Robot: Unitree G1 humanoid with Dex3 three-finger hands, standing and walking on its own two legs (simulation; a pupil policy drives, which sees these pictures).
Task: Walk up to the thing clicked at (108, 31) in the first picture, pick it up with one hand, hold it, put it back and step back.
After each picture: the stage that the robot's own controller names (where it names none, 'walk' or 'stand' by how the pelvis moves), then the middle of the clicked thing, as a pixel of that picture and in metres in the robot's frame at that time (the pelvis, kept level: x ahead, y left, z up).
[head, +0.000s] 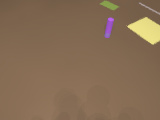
stand; (108, 28) +1.51 -0.33 -0.66
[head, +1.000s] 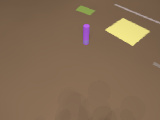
walk; (86, 34) +1.41 +0.03 -0.63
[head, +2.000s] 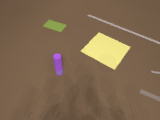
walk; (58, 65) +0.90 +0.24 -0.64
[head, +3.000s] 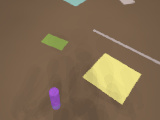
walk; (55, 99) +0.54 +0.18 -0.63
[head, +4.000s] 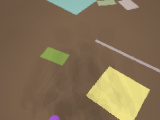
stand; out of the picture +0.36 +0.18 -0.64
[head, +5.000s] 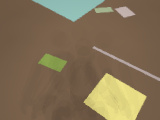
stand; out of the picture +0.34 +0.18 -0.66
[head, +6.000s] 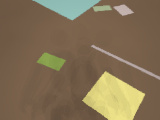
stand; out of the picture +0.34 +0.19 -0.66
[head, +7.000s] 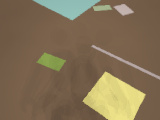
stand; out of the picture +0.33 +0.19 -0.66
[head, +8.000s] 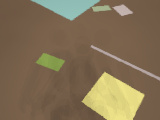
stand; out of the picture +0.33 +0.19 -0.66
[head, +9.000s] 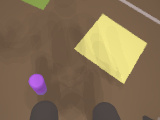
go down; (39, 85) +0.38 +0.19 -0.44
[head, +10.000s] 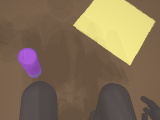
go down; (31, 65) +0.42 +0.21 -0.29
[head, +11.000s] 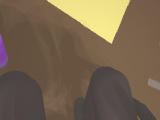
close in; out of the picture +0.40 +0.24 -0.18
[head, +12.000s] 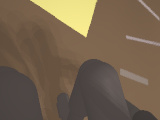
close; out of the picture +0.40 +0.26 -0.16
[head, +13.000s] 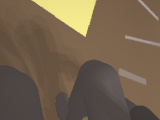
lift; out of the picture +0.38 +0.26 -0.16
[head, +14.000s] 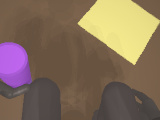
lift; (16, 73) +0.31 +0.22 -0.01
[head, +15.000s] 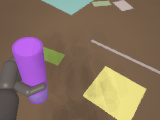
hold; (34, 76) +0.32 +0.15 +0.09
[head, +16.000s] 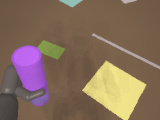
hold; (34, 81) +0.32 +0.16 +0.05
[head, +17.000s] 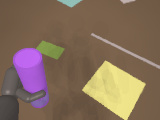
crouch; (35, 82) +0.32 +0.16 +0.04
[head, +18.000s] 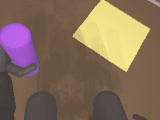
crouch; (24, 56) +0.40 +0.18 -0.04
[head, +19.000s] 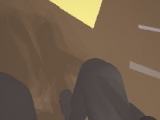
lower; out of the picture +0.41 +0.26 -0.16
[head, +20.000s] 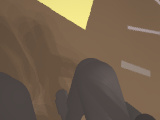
lower; out of the picture +0.41 +0.27 -0.16
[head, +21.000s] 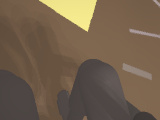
lower; out of the picture +0.40 +0.27 -0.16
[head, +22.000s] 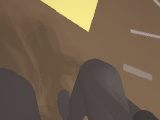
lower; out of the picture +0.40 +0.28 -0.16
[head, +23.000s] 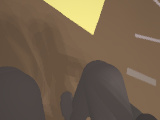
loosen; out of the picture +0.38 +0.24 -0.15
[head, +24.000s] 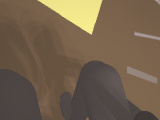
withdraw; out of the picture +0.39 +0.25 -0.17
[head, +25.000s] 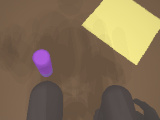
walk; (44, 65) +0.42 +0.19 -0.32
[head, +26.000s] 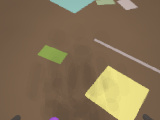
stand; out of the picture +0.35 +0.15 -0.59
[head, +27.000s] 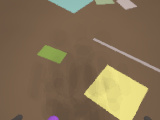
stand; out of the picture +0.35 +0.16 -0.60
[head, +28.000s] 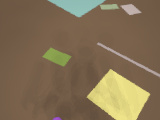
stand; out of the picture +0.36 +0.15 -0.63
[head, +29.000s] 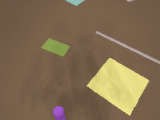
walk; (59, 116) +0.39 +0.15 -0.64
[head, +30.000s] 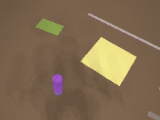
walk; (57, 85) +0.58 +0.13 -0.64
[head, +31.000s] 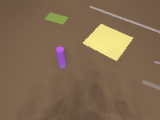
walk; (61, 58) +0.92 +0.24 -0.63
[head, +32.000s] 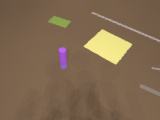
stand; (63, 58) +0.99 +0.17 -0.64
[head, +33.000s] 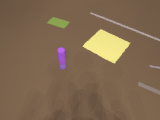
stand; (62, 58) +1.01 +0.19 -0.66
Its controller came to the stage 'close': yes
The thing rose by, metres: 0.69
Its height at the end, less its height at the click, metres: +0.00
